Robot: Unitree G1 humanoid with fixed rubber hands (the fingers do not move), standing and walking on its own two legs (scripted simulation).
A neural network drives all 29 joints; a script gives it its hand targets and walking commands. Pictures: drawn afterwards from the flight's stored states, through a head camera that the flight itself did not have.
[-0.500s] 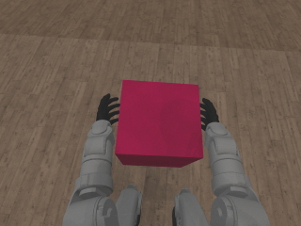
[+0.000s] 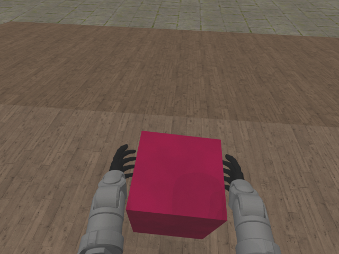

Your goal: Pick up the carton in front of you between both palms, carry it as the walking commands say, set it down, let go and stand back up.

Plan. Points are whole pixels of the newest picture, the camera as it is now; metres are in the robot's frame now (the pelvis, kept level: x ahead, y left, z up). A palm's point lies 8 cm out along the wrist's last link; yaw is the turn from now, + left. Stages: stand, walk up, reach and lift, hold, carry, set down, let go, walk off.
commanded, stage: reach and lift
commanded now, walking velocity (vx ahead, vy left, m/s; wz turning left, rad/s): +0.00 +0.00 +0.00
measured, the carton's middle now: (174, 188) +0.32 +0.01 -0.07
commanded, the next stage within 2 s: hold in 1.10 s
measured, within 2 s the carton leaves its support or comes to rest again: neither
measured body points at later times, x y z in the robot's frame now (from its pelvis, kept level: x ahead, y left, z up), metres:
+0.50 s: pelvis -0.01 +0.00 +0.01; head -0.03 +0.00 +0.46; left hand +0.31 +0.15 +0.04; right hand +0.30 -0.15 +0.03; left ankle +0.02 +0.12 -0.73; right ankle +0.02 -0.13 -0.73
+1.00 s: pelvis +0.01 +0.00 +0.02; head -0.02 +0.00 +0.47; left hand +0.32 +0.15 +0.05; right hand +0.30 -0.15 +0.04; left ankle +0.02 +0.12 -0.73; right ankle +0.02 -0.13 -0.73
